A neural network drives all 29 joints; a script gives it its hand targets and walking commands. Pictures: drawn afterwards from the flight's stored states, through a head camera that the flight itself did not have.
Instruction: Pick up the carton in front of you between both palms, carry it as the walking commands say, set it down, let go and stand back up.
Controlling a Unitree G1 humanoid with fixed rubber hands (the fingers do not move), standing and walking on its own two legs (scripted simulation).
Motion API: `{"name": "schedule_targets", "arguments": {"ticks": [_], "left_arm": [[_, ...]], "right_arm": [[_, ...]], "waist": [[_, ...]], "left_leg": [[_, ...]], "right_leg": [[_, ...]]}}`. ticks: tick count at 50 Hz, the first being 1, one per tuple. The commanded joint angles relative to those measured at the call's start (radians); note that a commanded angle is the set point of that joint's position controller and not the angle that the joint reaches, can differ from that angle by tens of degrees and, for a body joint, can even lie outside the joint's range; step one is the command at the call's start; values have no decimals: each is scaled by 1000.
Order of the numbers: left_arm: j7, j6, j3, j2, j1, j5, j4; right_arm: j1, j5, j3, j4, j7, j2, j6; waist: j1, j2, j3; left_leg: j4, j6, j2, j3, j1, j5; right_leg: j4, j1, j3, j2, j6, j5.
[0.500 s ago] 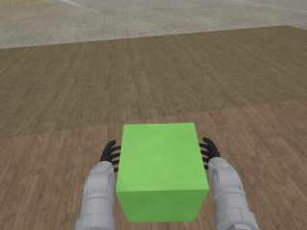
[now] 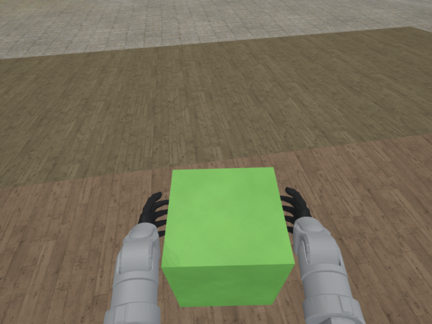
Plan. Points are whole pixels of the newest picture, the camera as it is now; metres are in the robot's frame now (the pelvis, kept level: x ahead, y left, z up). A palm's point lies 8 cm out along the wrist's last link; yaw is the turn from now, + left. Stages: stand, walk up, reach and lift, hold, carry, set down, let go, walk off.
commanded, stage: reach and lift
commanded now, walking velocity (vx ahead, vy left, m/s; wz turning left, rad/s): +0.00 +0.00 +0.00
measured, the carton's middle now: (224, 240) +0.31 +0.00 -0.04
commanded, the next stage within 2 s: hold in 0.34 s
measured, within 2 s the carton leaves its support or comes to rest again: neither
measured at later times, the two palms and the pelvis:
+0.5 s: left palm (144, 227) +0.29 +0.15 +0.05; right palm (304, 222) +0.29 -0.15 +0.05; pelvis +0.01 +0.00 +0.00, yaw +0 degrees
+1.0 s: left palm (144, 229) +0.28 +0.15 +0.05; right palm (305, 224) +0.28 -0.15 +0.05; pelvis -0.01 +0.00 +0.00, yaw +0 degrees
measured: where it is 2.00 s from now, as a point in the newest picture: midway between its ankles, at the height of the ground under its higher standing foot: outside the picture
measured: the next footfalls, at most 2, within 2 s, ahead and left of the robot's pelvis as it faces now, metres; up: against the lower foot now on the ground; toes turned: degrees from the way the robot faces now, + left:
none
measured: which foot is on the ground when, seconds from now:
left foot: down 0.00-1.00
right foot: down 0.00-1.00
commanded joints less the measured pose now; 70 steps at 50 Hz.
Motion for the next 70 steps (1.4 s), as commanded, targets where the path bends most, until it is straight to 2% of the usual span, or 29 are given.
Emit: {"name": "schedule_targets", "arguments": {"ticks": [1,8,17,22,25,29,41,48,61,70], "left_arm": [[-210,-24,-533,-912,-447,-225,-34],[-203,-6,-555,-905,-404,-241,-83],[-197,15,-574,-903,-402,-254,-119],[-187,54,-637,-898,-366,-295,-216],[-179,86,-597,-853,-334,-272,-201],[-184,96,-566,-845,-382,-254,-171],[-200,79,-567,-882,-494,-253,-123],[-202,79,-563,-881,-489,-250,-119],[-193,88,-581,-868,-410,-264,-176],[-186,91,-594,-859,-379,-273,-208]], "right_arm": [[-435,233,543,-25,227,931,-14],[-394,247,564,-76,223,916,2],[-396,258,582,-116,222,904,22],[-366,299,649,-216,214,898,60],[-334,277,610,-197,207,855,92],[-378,261,578,-167,213,844,101],[-490,265,583,-121,225,888,88],[-483,261,577,-116,225,894,89],[-404,272,591,-170,215,880,97],[-373,277,601,-202,210,866,99]], "waist": [[-1,-2,-287],[-1,1,-278],[-2,3,-263],[-1,3,-305],[-1,5,-218],[-3,3,-151],[0,0,-196],[0,-2,-211],[-1,0,-225],[-1,2,-222]], "left_leg": [[-61,7,-78,-6,61,202],[-72,3,-78,-12,83,250],[-81,1,-75,-14,92,237],[-91,-3,-75,-20,136,314],[-112,0,-73,-18,113,229],[-120,7,-68,-8,76,101],[-101,11,-65,-1,56,31],[-100,9,-68,0,69,69],[-102,3,-74,-7,104,179],[-102,1,-74,-10,110,205]], "right_leg": [[-56,114,17,70,1,209],[-66,130,20,73,2,250],[-73,128,19,75,2,226],[-87,171,23,76,7,299],[-107,149,22,74,2,215],[-112,110,13,69,-4,92],[-94,107,9,62,-3,28],[-96,118,10,63,-1,68],[-98,145,16,69,2,177],[-97,150,18,71,3,199]]}}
